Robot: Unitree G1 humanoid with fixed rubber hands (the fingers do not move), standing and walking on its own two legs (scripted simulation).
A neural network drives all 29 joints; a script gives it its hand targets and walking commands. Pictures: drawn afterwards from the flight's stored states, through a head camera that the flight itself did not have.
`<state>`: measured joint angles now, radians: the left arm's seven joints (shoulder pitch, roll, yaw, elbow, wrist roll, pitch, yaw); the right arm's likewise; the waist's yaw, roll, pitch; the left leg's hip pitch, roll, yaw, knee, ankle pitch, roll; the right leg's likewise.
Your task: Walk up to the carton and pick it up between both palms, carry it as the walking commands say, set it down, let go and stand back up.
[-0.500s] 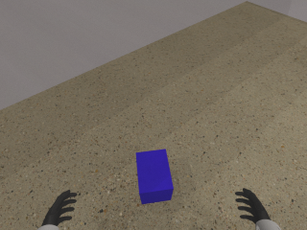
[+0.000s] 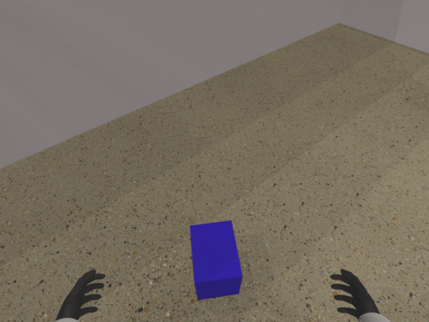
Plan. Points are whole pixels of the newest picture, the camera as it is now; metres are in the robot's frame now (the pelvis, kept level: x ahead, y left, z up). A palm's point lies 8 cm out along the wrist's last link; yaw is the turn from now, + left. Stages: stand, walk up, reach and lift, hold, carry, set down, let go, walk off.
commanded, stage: stand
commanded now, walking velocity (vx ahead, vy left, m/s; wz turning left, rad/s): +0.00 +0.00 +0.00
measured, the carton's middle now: (214, 260) +0.48 +0.01 -0.65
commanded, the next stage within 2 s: none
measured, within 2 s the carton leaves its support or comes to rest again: neither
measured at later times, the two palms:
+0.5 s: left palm out of the picture +0.15 +0.27 -0.06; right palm (370, 321) +0.14 -0.27 -0.08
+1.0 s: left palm out of the picture +0.13 +0.27 -0.06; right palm out of the picture +0.12 -0.27 -0.08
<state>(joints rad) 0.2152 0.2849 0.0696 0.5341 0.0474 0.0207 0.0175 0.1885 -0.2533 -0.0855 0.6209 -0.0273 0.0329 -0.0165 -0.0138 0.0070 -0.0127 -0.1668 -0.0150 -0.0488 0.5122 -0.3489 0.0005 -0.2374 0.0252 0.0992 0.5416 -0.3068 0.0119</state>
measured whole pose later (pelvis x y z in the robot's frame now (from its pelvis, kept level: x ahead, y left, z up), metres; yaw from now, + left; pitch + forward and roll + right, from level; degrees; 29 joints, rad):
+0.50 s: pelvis -0.01 +0.00 +0.00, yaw +0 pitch +0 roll +0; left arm 0.22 0.30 0.07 0.55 0.05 0.01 0.02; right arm 0.19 -0.26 -0.09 0.64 -0.03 0.02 -0.02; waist -0.01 0.00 0.01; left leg -0.17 -0.02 -0.05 0.51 -0.34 0.00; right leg -0.24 0.03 0.10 0.54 -0.30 0.01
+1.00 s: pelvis -0.02 +0.00 +0.00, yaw +0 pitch -2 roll +0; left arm 0.22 0.30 0.07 0.56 0.05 0.00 0.01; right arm 0.19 -0.27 -0.09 0.65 -0.03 0.00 -0.01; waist -0.01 0.00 0.03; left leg -0.17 -0.02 -0.05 0.51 -0.32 0.00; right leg -0.24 0.03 0.10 0.54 -0.27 0.01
